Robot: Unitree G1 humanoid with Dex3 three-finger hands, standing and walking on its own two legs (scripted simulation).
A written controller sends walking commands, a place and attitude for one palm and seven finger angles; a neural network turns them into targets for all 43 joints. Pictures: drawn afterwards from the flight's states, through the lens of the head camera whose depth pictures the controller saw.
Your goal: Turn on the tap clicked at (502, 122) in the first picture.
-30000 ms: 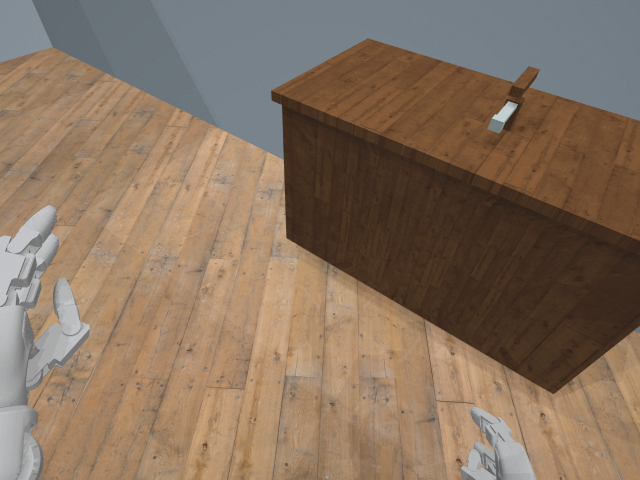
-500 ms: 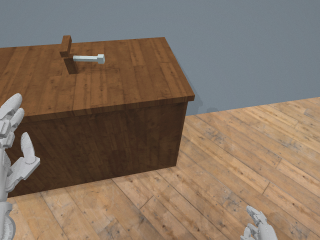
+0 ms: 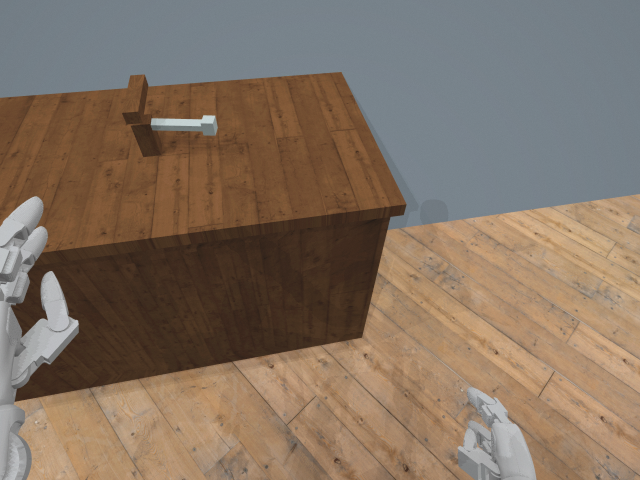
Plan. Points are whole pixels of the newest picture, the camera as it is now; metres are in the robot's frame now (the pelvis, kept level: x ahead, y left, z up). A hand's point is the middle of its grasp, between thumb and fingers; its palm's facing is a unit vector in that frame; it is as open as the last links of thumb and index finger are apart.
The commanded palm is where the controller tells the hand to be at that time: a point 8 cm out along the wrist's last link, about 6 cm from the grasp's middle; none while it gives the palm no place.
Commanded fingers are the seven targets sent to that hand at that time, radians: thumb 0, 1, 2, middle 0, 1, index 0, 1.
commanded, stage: stop stepping back and stand still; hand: left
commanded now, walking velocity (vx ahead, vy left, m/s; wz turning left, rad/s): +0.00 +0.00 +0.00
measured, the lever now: (209, 125) +0.73 +0.27 +0.02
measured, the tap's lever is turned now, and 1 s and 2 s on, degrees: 78 78 78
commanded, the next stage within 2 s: stand and check the lever's angle in 0.18 s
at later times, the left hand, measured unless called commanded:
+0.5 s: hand (76, 328) +0.22 +0.24 +0.15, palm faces +0.38 -0.85 -0.35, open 7.4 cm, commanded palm +0.16 +0.28 +0.17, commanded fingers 0.00 0.90 0.90 -0.20 -0.30 -0.20 -0.30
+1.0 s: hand (63, 334) +0.21 +0.25 +0.15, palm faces +0.39 -0.85 -0.35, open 7.4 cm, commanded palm +0.16 +0.29 +0.17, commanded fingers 0.00 0.90 0.90 -0.20 -0.30 -0.20 -0.30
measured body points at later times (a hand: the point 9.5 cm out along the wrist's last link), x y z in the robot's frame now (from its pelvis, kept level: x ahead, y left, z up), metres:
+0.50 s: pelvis +0.00 +0.00 +0.00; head +0.01 +0.00 +0.45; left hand +0.19 +0.29 +0.17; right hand +0.17 -0.24 -0.08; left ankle -0.01 +0.10 -0.74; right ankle +0.00 -0.11 -0.74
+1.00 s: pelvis +0.00 +0.01 +0.00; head +0.00 +0.01 +0.45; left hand +0.19 +0.30 +0.17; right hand +0.17 -0.23 -0.08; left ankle -0.01 +0.10 -0.74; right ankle +0.00 -0.11 -0.74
